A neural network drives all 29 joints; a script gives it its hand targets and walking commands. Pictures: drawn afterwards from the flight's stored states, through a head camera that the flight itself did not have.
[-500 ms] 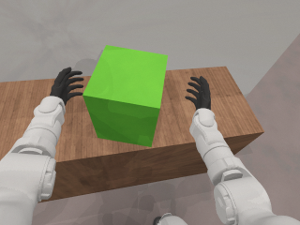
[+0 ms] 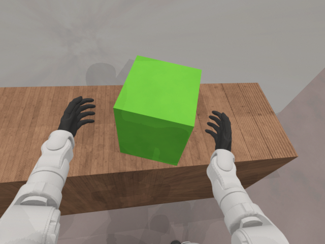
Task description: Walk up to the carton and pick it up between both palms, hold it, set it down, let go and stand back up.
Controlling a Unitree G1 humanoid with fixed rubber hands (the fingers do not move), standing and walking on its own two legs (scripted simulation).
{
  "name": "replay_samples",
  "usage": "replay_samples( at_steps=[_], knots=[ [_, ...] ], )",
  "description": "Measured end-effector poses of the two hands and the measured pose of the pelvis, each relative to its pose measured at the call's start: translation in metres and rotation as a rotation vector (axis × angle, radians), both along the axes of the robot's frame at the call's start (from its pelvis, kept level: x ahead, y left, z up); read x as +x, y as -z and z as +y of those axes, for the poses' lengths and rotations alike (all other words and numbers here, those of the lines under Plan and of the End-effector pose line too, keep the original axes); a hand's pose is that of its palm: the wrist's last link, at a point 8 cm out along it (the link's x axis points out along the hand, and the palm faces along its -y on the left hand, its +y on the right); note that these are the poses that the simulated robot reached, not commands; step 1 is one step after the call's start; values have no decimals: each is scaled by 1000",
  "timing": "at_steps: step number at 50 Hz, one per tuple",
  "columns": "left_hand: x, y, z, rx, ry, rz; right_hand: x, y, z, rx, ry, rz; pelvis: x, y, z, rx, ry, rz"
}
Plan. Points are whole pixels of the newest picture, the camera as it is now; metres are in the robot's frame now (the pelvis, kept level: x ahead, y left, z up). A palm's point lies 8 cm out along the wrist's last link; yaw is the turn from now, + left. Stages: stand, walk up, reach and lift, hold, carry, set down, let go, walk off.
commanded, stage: set down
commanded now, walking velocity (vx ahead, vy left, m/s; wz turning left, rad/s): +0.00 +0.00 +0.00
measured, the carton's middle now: (158, 114) +0.49 -0.03 -0.05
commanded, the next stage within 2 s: none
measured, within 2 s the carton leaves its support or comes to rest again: neither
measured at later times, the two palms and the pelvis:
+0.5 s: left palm (59, 163) +0.32 +0.22 -0.01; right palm (218, 173) +0.28 -0.17 -0.02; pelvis -0.02 +0.00 +0.00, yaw +0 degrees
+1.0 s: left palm (58, 182) +0.29 +0.23 -0.03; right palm (220, 181) +0.26 -0.17 -0.04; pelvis +0.00 -0.01 -0.01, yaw +1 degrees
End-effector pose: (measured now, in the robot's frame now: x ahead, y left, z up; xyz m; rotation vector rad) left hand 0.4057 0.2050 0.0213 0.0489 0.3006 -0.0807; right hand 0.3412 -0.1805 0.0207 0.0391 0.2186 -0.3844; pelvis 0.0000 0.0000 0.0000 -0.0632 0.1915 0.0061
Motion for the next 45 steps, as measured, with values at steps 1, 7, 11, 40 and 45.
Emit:
replay_samples(
  at_steps=[1, 7, 11, 40, 45],
  knots=[
    [-3, 3, 1, 3, 4, 5, -1, 1, 2, -3, -6, -5, 0, 0, 1, -2, 1, -4],
    [-19, 17, 6, 30, -2, 64, -11, 24, 6, 24, -12, 83, -4, -1, 4, -8, -5, -7],
    [-33, 18, 10, 27, 0, 41, -26, 30, 9, 26, -11, 46, -6, -3, 4, -4, 0, -12],
    [-104, 40, 22, 24, -36, 46, -73, 45, 20, 29, -35, 89, -12, 4, -10, 4, -10, -138],
    [-109, 48, 21, 29, -39, 88, -70, 52, 14, 33, -34, 118, -9, 5, -10, 5, -18, -137]
  ],
)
